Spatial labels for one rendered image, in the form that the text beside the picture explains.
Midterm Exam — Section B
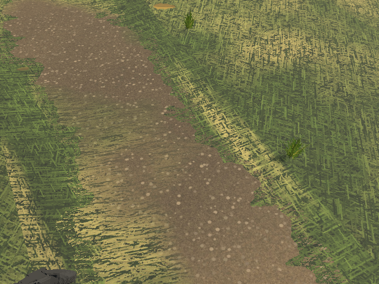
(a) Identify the left robot hand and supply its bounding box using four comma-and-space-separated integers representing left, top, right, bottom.
13, 267, 76, 284

